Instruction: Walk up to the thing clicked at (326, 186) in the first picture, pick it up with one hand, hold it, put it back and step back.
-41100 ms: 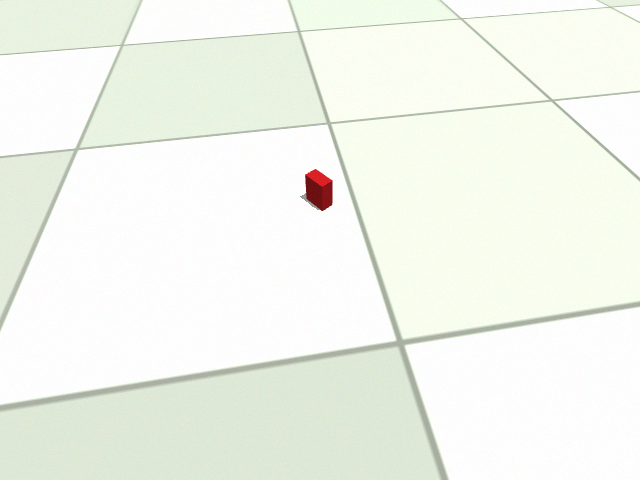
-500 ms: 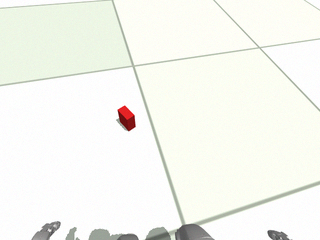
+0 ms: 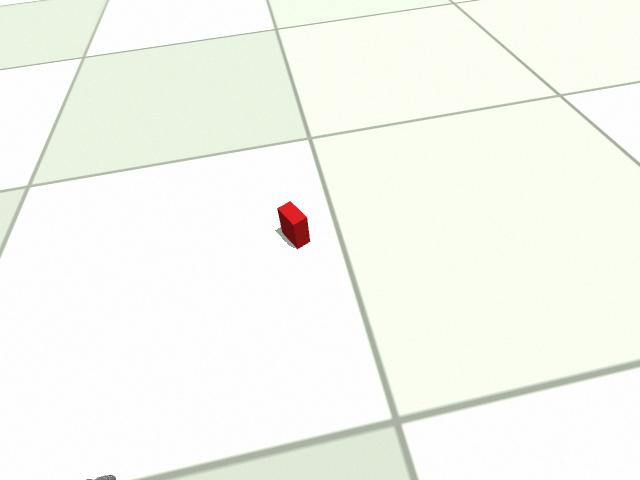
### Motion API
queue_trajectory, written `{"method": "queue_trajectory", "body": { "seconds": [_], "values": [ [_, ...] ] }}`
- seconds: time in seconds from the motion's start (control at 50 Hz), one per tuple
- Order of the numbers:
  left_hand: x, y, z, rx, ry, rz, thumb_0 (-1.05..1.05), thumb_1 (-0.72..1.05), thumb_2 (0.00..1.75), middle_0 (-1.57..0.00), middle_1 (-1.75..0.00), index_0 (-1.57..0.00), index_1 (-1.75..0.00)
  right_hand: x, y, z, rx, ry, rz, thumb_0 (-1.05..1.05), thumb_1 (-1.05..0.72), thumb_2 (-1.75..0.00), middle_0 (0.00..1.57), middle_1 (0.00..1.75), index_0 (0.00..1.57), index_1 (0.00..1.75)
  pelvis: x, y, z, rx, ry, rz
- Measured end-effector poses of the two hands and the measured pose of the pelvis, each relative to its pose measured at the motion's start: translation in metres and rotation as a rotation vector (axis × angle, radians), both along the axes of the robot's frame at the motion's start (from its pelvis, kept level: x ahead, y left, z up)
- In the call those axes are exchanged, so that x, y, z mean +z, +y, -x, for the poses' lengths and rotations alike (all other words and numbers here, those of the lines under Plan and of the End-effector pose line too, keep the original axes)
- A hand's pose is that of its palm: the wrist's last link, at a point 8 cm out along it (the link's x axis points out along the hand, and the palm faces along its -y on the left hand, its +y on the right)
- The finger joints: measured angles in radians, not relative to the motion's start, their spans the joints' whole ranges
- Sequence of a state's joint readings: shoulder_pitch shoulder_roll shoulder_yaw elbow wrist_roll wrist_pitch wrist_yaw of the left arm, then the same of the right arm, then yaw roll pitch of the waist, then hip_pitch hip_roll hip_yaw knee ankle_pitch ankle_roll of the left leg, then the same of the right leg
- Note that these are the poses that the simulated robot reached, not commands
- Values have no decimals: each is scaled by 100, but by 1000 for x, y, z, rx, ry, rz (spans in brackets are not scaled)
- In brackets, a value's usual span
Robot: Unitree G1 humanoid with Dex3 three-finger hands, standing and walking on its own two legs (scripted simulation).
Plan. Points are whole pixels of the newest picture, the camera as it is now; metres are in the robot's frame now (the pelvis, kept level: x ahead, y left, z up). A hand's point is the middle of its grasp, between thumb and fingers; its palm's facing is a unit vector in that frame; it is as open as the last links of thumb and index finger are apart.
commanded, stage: step back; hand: left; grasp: from the side
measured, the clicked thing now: (294, 225) +1.10 +0.19 -0.68
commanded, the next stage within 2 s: stand in 0.88 s
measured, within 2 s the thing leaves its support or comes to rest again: neither
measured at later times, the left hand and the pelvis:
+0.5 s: hand out of the picture +0.05 +0.25 -0.13, palm faces +0.04 -0.92 -0.39, open 7.4 cm; pelvis +0.02 -0.01 +0.01, yaw +0 degrees
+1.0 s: hand out of the picture +0.15 +0.27 -0.13, palm faces -0.01 -0.94 -0.35, open 7.4 cm; pelvis +0.05 +0.02 +0.02, yaw -1 degrees
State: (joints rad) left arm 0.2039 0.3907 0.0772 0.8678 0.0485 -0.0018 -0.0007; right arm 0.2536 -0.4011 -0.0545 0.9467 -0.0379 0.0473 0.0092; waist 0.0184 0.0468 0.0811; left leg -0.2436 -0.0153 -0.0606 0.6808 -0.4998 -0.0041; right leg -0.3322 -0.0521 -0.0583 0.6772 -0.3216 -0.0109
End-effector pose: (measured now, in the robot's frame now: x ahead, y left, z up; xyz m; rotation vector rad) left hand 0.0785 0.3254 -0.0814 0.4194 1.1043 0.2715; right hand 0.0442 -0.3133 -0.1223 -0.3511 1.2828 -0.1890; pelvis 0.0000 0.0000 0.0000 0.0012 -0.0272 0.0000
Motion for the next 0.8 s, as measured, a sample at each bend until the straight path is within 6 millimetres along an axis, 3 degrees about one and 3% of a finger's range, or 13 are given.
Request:
{"method": "queue_trajectory", "body": {
  "seconds": [0.1,0.2,0.34,0.42,0.5,0.58,0.66,0.8],
  "values": [
    [-9,7,23,31,38,33,1,91,90,-20,-30,-20,-30,13,16,17,-16,-38,-16,1,-90,-89,20,30,20,30,6,5,7,-10,-27,-25],
    [-11,-1,31,28,63,70,1,91,90,-20,-30,-20,-30,22,12,15,-19,-76,-13,1,-90,-89,21,30,21,30,11,-1,6,-17,-29,-13],
    [-18,-26,33,39,63,68,1,91,90,-20,-30,-20,-30,11,-12,-12,-13,-91,-5,1,-90,-89,20,30,20,30,3,-18,-2,-9,-33,26],
    [-12,-34,38,68,60,80,1,91,89,-20,-30,-21,-30,15,-13,-33,24,-89,-6,1,-90,-89,20,30,20,30,9,-18,-10,-2,-29,5],
    [-8,-30,38,78,90,77,1,90,89,-21,-30,-21,-30,18,-10,-53,45,-95,-5,1,-90,-89,20,30,20,30,12,-12,-19,1,-20,2],
    [-13,-14,25,85,107,68,1,90,89,-21,-30,-21,-30,15,1,-65,49,-80,0,1,-91,-89,20,30,20,29,9,-1,-31,15,-12,1],
    [-23,3,0,83,94,69,1,90,89,-20,-30,-21,-30,11,20,-74,40,-78,9,1,-91,-89,20,30,20,29,3,11,-38,8,-19,-19],
    [-27,7,-42,40,56,88,1,91,90,-20,-30,-20,-30,16,43,-98,32,-116,-18,1,-90,-89,20,30,20,30,5,16,-47,-6,-6,14]
  ]
}}
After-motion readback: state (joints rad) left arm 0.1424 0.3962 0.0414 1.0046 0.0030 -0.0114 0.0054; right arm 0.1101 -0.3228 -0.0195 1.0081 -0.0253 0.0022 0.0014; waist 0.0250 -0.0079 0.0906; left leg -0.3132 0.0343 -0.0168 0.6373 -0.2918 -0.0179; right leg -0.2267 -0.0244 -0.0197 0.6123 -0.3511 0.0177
